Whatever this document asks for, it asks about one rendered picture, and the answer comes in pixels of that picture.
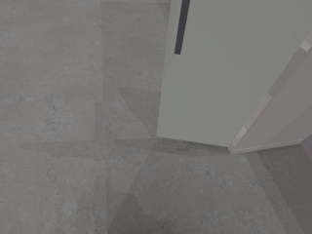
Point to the fridge door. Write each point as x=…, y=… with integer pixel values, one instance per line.
x=232, y=53

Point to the handle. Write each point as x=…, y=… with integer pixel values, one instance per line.
x=181, y=25

